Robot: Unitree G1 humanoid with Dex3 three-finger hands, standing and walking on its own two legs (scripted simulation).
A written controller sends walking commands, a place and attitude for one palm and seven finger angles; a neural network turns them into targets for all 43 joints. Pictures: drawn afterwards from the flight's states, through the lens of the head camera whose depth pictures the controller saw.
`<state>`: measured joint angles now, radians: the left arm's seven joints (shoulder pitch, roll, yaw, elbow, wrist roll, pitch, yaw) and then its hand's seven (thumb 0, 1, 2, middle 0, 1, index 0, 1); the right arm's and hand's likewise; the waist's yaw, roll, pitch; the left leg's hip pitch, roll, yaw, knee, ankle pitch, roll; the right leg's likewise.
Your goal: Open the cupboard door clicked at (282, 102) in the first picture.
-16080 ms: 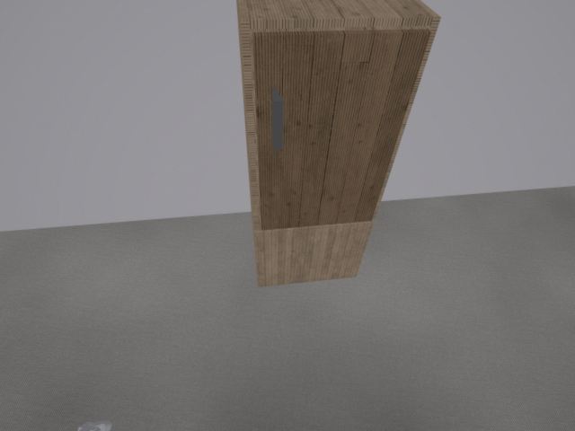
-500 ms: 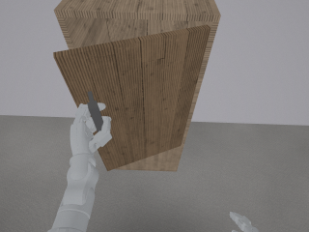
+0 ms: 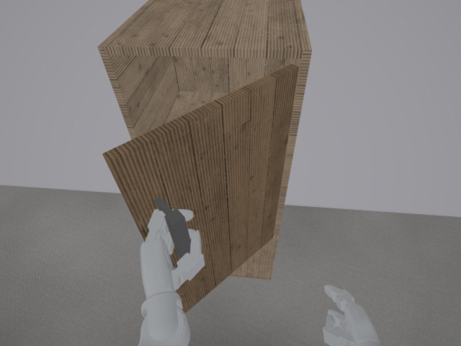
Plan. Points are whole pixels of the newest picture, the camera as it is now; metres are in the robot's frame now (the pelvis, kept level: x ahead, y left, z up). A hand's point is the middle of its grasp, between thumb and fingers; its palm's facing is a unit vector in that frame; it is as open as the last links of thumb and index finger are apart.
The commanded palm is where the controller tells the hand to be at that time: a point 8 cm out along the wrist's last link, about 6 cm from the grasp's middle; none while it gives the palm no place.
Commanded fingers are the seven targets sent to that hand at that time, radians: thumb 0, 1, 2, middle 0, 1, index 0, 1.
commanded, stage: open thumb and fingers to let go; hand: left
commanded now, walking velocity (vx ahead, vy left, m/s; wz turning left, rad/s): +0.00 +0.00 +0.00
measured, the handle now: (174, 230) +0.30 +0.11 +0.08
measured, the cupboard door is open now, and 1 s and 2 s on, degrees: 47 47 50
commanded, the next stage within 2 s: slide the hand sideways off the handle in 0.76 s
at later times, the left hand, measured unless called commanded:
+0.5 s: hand (195, 251) +0.26 +0.07 +0.07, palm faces +0.30 -0.95 -0.02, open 13.1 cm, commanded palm +0.21 +0.11 +0.07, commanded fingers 0.00 -0.50 0.30 -0.24 -0.85 -0.24 -0.85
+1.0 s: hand (187, 270) +0.23 +0.08 +0.07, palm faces -0.08 -1.00 -0.04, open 15.9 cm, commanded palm +0.21 +0.11 +0.07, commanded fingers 0.00 -0.50 0.30 -0.15 -0.30 -0.15 -0.30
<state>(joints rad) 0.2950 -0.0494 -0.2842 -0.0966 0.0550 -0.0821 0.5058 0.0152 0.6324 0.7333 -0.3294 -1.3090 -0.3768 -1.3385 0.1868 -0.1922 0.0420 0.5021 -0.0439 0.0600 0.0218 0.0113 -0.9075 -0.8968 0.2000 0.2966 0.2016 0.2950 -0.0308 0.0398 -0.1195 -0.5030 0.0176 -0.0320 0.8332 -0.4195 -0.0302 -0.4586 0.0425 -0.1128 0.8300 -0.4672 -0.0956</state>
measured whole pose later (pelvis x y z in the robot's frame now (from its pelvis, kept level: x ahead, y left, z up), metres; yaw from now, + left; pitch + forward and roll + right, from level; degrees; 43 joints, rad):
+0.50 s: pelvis -0.01 +0.00 +0.00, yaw +0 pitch +6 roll +1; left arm 0.22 -0.08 -0.25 -0.01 0.06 -0.15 0.51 0.00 -0.34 0.37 -0.30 -1.17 -0.30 -1.17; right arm 0.22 -0.20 0.02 0.53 -0.04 0.01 0.01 0.01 -0.91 -0.90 0.20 0.30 0.20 0.29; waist -0.02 0.04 -0.11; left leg -0.54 0.01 -0.03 0.82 -0.39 -0.03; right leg -0.51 0.03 -0.11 0.85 -0.45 -0.10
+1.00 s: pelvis -0.02 +0.03 -0.01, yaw +0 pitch +6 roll +0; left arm 0.23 0.05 -0.29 -0.05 0.03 -0.19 0.18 -0.01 -0.49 0.30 -0.25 -0.43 -0.19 -0.45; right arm 0.22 -0.21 0.04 0.48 -0.01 0.01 0.02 0.01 -0.91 -0.90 0.20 0.30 0.20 0.29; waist -0.01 0.04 -0.09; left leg -0.58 -0.01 -0.01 0.89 -0.42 0.01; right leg -0.53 0.01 -0.09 0.89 -0.46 -0.06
